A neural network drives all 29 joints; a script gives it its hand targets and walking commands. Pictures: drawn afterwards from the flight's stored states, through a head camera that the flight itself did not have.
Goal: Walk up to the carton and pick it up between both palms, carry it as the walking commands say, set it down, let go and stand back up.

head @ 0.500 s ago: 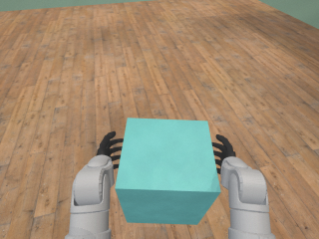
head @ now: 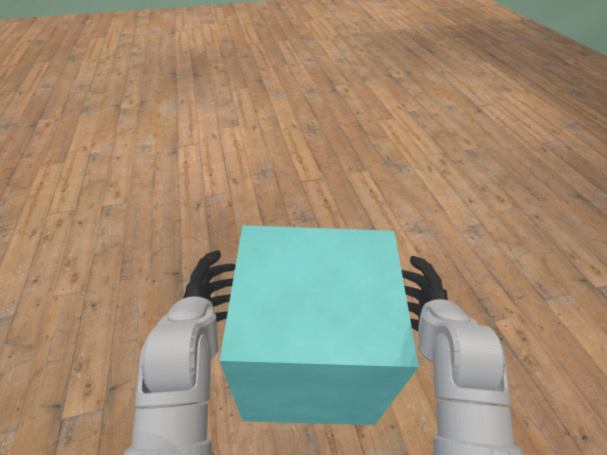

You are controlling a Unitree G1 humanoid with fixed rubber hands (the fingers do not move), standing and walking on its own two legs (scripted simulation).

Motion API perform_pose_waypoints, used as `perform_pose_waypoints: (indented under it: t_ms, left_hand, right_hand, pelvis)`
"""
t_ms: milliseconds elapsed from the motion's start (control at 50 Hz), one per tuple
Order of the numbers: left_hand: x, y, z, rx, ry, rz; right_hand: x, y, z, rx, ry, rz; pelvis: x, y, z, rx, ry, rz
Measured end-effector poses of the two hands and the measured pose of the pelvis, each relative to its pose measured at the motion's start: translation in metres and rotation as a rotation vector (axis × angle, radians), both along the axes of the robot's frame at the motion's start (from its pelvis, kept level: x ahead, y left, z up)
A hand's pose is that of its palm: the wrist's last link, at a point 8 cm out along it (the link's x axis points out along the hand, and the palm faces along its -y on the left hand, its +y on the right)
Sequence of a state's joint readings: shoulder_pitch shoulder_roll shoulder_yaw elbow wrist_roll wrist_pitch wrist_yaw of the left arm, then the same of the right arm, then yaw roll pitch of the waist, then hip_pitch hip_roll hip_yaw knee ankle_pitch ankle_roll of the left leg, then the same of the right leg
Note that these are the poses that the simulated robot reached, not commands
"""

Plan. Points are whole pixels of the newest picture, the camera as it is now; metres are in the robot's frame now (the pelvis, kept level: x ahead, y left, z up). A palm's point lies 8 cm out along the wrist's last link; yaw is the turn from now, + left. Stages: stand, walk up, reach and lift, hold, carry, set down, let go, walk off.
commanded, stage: carry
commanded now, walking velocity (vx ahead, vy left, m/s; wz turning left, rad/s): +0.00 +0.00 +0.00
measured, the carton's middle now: (313, 332) +0.29 -0.01 +0.00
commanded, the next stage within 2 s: none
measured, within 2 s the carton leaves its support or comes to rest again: neither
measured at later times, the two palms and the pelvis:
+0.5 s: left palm (195, 307) +0.29 +0.14 +0.07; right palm (420, 309) +0.28 -0.14 +0.06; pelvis +0.01 +0.01 +0.00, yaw +0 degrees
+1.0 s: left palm (193, 309) +0.29 +0.15 +0.06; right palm (417, 310) +0.28 -0.14 +0.06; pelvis +0.01 +0.01 +0.00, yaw +0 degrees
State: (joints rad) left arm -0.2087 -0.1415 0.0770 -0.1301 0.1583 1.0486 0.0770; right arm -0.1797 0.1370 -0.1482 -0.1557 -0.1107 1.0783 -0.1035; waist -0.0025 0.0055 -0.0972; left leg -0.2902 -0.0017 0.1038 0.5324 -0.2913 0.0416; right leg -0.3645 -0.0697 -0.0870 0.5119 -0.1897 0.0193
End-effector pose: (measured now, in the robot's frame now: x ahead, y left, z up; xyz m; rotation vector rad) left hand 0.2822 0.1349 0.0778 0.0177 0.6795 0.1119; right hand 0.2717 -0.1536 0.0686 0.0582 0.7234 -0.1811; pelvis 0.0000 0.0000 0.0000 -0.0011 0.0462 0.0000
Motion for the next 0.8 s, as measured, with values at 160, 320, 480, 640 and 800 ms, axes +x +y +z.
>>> perform_pose_waypoints:
  t_ms: [160, 320, 480, 640, 800]
  left_hand:
    - [0.004, 0.003, -0.003, 0.000, 0.001, 0.002]
    - [0.008, 0.006, -0.006, 0.001, -0.002, 0.002]
    - [0.009, 0.009, -0.009, 0.003, -0.004, 0.002]
    - [0.009, 0.011, -0.011, 0.004, -0.007, 0.003]
    - [0.008, 0.012, -0.013, 0.005, -0.008, 0.003]
  right_hand:
    - [0.005, 0.003, -0.002, -0.002, 0.000, 0.003]
    - [0.009, 0.006, -0.005, -0.003, -0.003, 0.004]
    - [0.011, 0.009, -0.008, -0.005, -0.004, 0.007]
    - [0.012, 0.011, -0.009, -0.006, -0.008, 0.009]
    - [0.012, 0.012, -0.011, -0.007, -0.009, 0.010]
  pelvis:
    - [0.004, 0.003, 0.000, -0.001, 0.000, 0.001]
    - [0.006, 0.005, 0.000, -0.002, -0.001, 0.002]
    - [0.007, 0.007, 0.000, -0.003, -0.003, 0.003]
    - [0.007, 0.009, -0.001, -0.004, -0.004, 0.004]
    - [0.007, 0.010, -0.001, -0.005, -0.005, 0.005]
